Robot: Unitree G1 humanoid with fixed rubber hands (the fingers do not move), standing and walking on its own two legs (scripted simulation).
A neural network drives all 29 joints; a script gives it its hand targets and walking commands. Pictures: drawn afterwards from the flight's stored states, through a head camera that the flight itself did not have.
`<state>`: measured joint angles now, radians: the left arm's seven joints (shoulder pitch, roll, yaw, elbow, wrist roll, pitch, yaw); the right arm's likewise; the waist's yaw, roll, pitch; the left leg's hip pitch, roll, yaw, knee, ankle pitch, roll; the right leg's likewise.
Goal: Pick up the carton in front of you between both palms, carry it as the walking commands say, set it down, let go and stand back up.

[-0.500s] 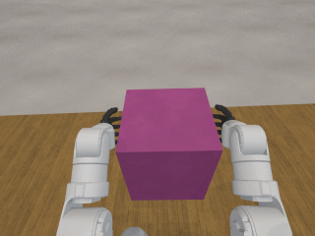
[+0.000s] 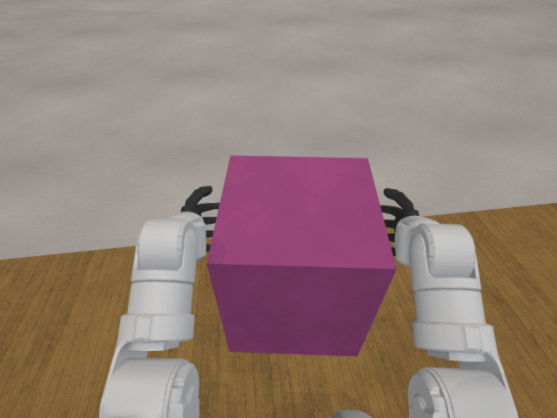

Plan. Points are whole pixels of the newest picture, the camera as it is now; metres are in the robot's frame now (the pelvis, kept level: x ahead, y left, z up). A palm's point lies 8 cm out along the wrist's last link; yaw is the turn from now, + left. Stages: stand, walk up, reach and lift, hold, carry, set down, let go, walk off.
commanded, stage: carry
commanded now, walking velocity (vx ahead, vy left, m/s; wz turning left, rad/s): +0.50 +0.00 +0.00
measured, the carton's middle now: (295, 258) +0.35 -0.01 +0.02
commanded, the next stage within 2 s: none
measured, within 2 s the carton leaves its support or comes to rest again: neither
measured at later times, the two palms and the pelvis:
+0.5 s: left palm (217, 131) +0.64 +0.14 +0.05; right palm (359, 122) +0.66 -0.16 +0.05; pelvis +0.31 -0.03 -0.05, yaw +2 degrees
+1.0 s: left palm (220, 72) +0.97 +0.17 +0.01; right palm (327, 70) +0.96 -0.13 +0.02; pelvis +0.61 +0.02 -0.11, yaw +0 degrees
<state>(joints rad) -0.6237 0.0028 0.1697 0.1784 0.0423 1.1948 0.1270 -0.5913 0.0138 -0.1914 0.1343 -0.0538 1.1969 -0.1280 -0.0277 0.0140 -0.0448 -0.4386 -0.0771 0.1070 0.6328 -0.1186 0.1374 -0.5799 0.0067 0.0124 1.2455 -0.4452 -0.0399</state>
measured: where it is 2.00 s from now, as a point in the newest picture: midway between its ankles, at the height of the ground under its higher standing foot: (275, 219)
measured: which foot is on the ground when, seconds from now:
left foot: down 0.00-0.38, up 0.40-0.88, down 0.90-1.00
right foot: up 0.00-0.36, down 0.38-0.88, up 0.90-1.00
